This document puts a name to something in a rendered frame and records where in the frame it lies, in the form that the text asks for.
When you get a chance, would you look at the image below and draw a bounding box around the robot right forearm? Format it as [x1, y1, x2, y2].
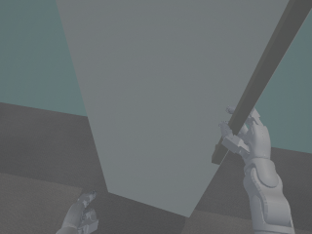
[243, 157, 295, 234]

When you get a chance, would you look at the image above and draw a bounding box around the left robot hand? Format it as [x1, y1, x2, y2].
[61, 191, 99, 234]

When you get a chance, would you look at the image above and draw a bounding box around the fridge door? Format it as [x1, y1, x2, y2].
[56, 0, 312, 217]

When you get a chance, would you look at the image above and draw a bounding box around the right robot hand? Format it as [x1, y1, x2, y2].
[218, 105, 271, 165]

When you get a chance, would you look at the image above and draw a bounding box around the handle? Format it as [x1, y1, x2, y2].
[212, 0, 312, 165]

